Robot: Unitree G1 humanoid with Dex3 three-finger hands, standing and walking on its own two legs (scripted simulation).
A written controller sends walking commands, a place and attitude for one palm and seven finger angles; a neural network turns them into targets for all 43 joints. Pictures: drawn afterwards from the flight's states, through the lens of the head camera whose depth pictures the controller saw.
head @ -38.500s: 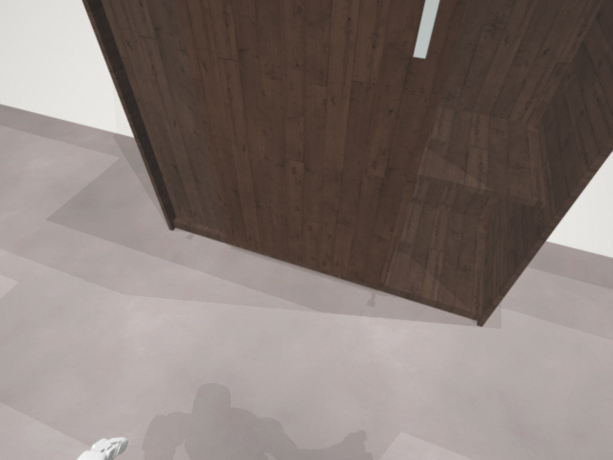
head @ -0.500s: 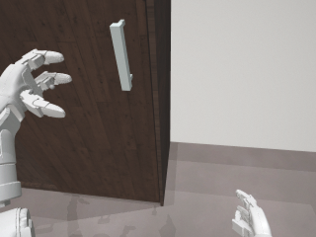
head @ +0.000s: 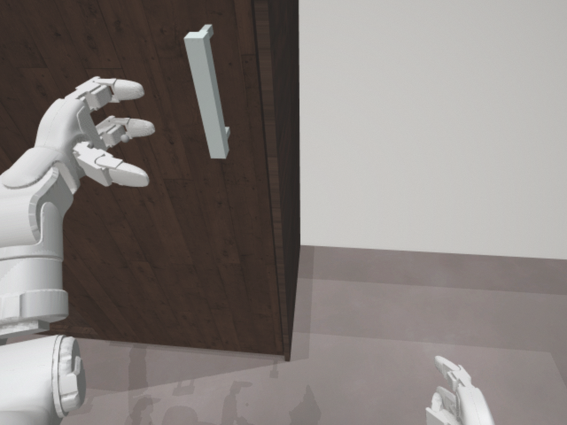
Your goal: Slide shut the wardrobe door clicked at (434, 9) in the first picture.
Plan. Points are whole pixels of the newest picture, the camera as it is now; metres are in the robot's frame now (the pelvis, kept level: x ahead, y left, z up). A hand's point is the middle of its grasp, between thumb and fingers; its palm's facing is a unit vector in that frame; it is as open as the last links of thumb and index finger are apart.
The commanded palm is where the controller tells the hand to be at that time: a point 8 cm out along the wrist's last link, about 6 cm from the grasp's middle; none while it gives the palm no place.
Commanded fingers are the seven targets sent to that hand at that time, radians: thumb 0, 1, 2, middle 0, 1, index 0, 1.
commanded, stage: move the hooked fingers beside the handle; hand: left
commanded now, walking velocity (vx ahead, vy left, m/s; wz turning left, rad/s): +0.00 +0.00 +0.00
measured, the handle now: (213, 94) +0.50 +0.15 +0.25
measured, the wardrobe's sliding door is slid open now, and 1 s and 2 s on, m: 0.00 0.00 0.00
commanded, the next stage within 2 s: feel for the door with the fingertips in 1.52 s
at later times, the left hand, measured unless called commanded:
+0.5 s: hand (162, 107) +0.43 +0.20 +0.27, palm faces +0.00 -1.00 -0.03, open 14.0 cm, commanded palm +0.41 +0.26 +0.26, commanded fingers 0.00 -0.50 0.30 -0.30 -1.20 -0.30 -1.20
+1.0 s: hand (157, 113) +0.43 +0.20 +0.26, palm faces +0.05 -1.00 -0.05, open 14.0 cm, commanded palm +0.41 +0.25 +0.26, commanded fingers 0.00 -0.50 0.30 -0.30 -1.20 -0.30 -1.20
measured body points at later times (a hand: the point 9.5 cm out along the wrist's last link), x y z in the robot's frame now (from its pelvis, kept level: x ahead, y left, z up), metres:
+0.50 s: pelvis +0.01 +0.00 +0.00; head +0.00 -0.01 +0.45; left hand +0.43 +0.25 +0.27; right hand +0.14 -0.26 -0.10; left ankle -0.01 +0.12 -0.74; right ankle +0.00 -0.10 -0.74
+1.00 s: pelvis +0.01 +0.00 +0.00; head -0.01 -0.02 +0.45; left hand +0.42 +0.26 +0.27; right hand +0.14 -0.26 -0.10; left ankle -0.01 +0.12 -0.74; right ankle +0.00 -0.10 -0.74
